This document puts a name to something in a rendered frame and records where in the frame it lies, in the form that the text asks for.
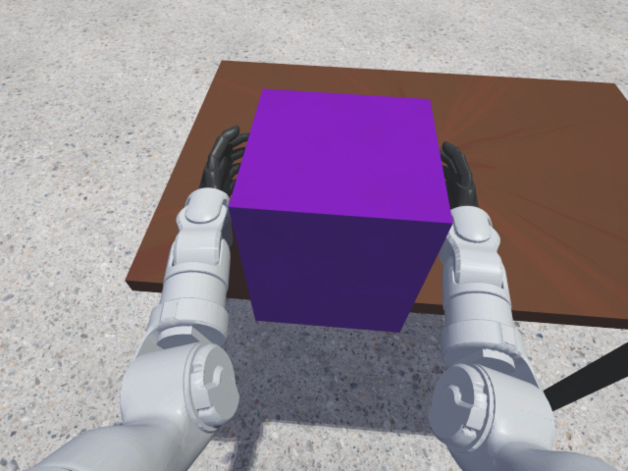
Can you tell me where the right robot forearm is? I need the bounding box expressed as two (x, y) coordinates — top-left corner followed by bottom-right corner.
(439, 206), (555, 436)

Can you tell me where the table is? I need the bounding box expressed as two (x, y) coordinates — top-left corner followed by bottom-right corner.
(125, 60), (628, 411)

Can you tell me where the left robot hand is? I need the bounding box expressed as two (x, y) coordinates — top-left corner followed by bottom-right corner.
(199, 126), (250, 198)

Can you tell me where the carton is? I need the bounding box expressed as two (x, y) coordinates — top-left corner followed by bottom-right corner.
(229, 89), (453, 333)

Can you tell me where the right robot hand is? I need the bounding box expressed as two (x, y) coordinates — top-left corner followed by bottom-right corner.
(440, 141), (479, 210)

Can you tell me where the left robot upper arm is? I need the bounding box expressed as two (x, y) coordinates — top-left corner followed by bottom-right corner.
(24, 341), (239, 471)

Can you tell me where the right robot upper arm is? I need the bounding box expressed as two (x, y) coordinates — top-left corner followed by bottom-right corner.
(428, 362), (619, 471)

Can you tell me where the left robot forearm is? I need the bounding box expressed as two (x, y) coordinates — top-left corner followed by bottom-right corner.
(120, 187), (234, 420)

